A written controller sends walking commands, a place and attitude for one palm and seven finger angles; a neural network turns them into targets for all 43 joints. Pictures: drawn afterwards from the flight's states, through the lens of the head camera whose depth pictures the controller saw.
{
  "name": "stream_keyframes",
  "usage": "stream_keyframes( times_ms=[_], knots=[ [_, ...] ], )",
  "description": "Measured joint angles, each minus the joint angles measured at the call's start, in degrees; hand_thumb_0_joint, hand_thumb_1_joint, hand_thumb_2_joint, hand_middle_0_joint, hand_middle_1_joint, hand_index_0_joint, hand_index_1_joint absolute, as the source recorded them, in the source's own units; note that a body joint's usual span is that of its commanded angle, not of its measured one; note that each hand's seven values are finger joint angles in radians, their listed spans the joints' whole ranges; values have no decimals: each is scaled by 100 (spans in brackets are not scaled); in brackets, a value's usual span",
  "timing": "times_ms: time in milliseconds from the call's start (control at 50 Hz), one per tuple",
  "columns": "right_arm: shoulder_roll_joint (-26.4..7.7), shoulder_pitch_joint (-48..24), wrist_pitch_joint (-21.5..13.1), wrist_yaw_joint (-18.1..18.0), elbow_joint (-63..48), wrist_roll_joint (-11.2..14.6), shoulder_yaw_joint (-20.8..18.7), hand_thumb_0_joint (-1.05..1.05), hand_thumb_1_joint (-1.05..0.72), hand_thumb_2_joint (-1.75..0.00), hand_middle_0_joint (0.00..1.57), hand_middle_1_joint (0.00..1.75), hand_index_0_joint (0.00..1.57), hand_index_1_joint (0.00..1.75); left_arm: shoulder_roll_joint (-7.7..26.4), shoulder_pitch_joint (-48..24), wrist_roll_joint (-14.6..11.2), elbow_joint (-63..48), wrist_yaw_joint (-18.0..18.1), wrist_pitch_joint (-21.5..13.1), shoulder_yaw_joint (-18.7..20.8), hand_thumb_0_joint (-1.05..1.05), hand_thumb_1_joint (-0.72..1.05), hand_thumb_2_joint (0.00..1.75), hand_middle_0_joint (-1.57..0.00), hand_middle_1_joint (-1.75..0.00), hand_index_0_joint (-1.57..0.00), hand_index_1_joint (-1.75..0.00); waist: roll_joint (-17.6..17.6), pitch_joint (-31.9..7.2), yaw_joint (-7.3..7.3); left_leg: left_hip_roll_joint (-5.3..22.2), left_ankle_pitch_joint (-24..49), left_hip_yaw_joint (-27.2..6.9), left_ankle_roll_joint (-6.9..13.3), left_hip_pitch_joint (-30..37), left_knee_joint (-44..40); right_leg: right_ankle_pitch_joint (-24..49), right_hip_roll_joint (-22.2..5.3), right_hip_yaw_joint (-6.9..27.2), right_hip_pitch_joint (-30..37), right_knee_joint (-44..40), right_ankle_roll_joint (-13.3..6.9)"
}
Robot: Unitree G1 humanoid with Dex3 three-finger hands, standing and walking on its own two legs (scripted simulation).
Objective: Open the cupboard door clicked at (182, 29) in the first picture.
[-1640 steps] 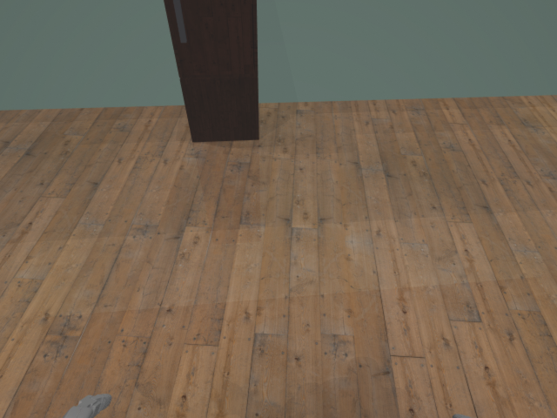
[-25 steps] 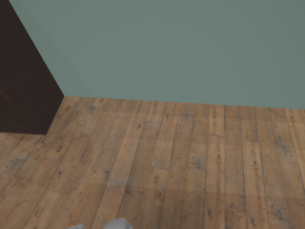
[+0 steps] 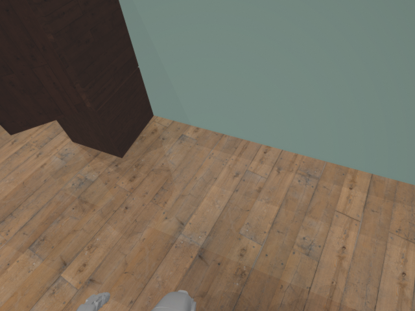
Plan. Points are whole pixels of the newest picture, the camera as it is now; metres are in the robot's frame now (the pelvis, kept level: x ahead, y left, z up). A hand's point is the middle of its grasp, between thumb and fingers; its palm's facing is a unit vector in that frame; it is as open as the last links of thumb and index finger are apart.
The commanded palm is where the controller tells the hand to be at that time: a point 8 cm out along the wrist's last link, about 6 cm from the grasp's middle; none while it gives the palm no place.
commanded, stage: turn to face it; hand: left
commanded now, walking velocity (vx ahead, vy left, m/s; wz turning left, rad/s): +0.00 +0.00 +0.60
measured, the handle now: out of the picture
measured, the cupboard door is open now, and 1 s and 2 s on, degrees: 49 49 49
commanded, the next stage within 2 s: take the last steps up to it in 0.78 s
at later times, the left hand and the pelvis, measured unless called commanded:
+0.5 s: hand out of the picture +0.04 +0.25 -0.16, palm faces +0.32 -0.92 -0.24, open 7.4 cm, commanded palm none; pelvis +0.03 +0.02 +0.01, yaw +17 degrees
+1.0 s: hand out of the picture +0.01 +0.16 -0.16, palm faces +0.48 -0.85 -0.20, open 7.3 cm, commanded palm none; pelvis +0.06 -0.02 +0.01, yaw +27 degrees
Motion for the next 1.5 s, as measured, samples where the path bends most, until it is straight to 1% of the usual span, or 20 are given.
stream_keyframes(
  times_ms=[40,80,240,280,300,360,440,520,600,660,700,760,820,880,1000,1120,1200,1280,1400,1500],
  knots=[
    [-20,-8,29,39,43,-7,-31,1,-91,-90,20,30,20,30,-84,113,-7,30,21,14,-32,0,90,90,-20,-30,-20,-30,-62,-9,-21,66,98,255,-69,-179,726,58,-87,-122,185,-253,-21],
    [3,-20,41,66,51,4,-28,1,-91,-90,20,30,20,30,-132,195,-8,78,28,8,-55,0,90,90,-20,-30,-20,-30,-186,-1,-45,152,163,463,-144,-152,766,138,-182,-245,342,-484,-24],
    [109,-248,-8,88,15,52,74,1,-91,-90,19,30,20,30,-153,377,24,217,-16,-48,-68,0,90,90,-20,-30,-21,-30,-534,127,108,265,180,927,-128,679,-1291,-72,-467,-799,515,-393,96],
    [127,-302,-77,88,-52,45,114,1,-91,-90,19,30,20,30,-87,450,-4,262,-33,-27,-28,0,90,90,-20,-30,-21,-30,-595,111,130,223,689,1014,-46,1016,-2049,-292,-556,-921,429,-48,176],
    [109,-309,-140,90,-107,30,125,1,-91,-90,19,30,20,30,-58,498,-30,280,-46,1,-6,0,90,90,-20,-30,-21,-30,-570,63,123,228,1125,967,135,1120,-2331,-425,-587,-956,274,306,232],
    [220,-351,-272,27,-172,5,172,1,-91,-90,19,30,20,30,132,339,-53,416,-13,226,60,0,90,90,-20,-30,-21,-30,-718,99,133,103,823,850,463,987,-2028,-1258,-473,-280,-440,1970,403],
    [299,-207,-308,-104,-158,-22,249,1,-91,-90,20,30,20,30,236,67,-33,431,-18,303,133,1,90,90,-20,-30,-20,-30,-626,42,132,88,937,569,415,1126,-2405,-820,-252,173,-1061,2899,481],
    [341,-58,-315,-143,-60,-23,301,1,-91,-90,20,30,20,30,250,-120,-44,299,-37,237,129,1,91,90,-20,-30,-20,-30,-475,5,136,101,1159,349,405,1300,-2790,-504,-174,365,-1200,2627,520],
    [380,82,-277,-126,24,-46,302,1,-91,-90,20,30,20,30,221,-242,-56,217,-36,211,97,0,91,90,-20,-30,-20,-30,-344,-37,68,129,1198,154,317,1352,-2870,-535,-66,369,-918,1697,510],
    [375,162,-232,-117,86,-46,276,1,-91,-90,20,30,20,30,162,-274,-70,183,-43,158,63,0,91,90,-20,-30,-20,-30,-251,-64,12,138,1115,36,214,1294,-2724,-340,80,302,-500,805,466],
    [362,240,-203,-109,118,-8,245,1,-91,-90,20,30,20,30,135,-211,-72,144,-48,63,31,0,91,90,-20,-30,-20,-30,-255,-128,7,78,968,-7,124,1173,-2456,214,113,249,-46,-121,370],
    [236,221,-105,-96,214,38,152,1,-91,-90,20,30,20,30,-53,-127,-18,222,-18,-50,-51,0,91,90,-20,-30,-20,-30,-87,-97,-18,38,-57,32,91,719,-1083,63,125,104,50,-114,-7],
    [160,204,-35,-68,316,24,87,1,-91,-90,20,30,20,30,-209,48,-22,280,1,-60,-115,0,90,90,-20,-30,-20,-30,-82,-90,-37,35,-100,231,20,291,335,132,40,-33,268,-371,-48],
    [170,186,-20,-45,380,30,74,1,-91,-90,20,30,20,30,-281,205,-21,371,12,-65,-131,0,90,90,-20,-30,-21,-30,-204,-83,-31,133,88,397,-68,205,597,253,-29,-147,450,-660,-48],
    [251,118,-72,-10,480,30,122,1,-91,-90,19,30,20,30,-248,485,19,605,-9,-159,-63,0,91,90,-20,-30,-21,-30,-424,-84,144,246,61,643,-107,650,-705,275,-128,-384,654,-880,20],
    [344,48,-280,54,384,14,214,1,-91,-90,19,30,20,30,-23,853,22,915,-98,-150,83,0,91,90,-20,-30,-21,-30,-647,-193,319,194,456,962,85,1351,-2425,-80,-361,-576,638,-462,275],
    [427,135,-501,-54,252,-42,266,1,-91,-90,19,30,20,30,91,828,7,1148,-125,108,148,0,91,90,-20,-30,-20,-30,-689,-242,292,29,731,1001,657,1408,-2400,-1005,-338,-104,-277,1792,175],
    [539,490,-634,-157,332,-24,373,0,-91,-90,20,30,20,30,101,542,32,1135,-178,81,143,1,91,90,-20,-30,-20,-30,-568,-287,218,-93,934,864,731,1868,-3090,-273,-276,85,-1125,3030,144],
    [736,1067,-718,-183,689,15,482,0,-91,-90,20,30,20,30,22,57,10,893,-170,-34,83,1,91,90,-20,-30,-20,-30,-460,-294,144,-254,1155,670,844,2558,-3941,392,-262,158,-1775,2975,210],
    [827,1507,-740,-226,931,1,497,1,-91,-90,20,30,20,30,-109,-268,-4,815,-166,-19,16,0,91,90,-20,-30,-20,-30,-403,-290,-27,-394,1034,623,881,3007,-4232,656,-218,56,-1888,2311,178]
  ],
)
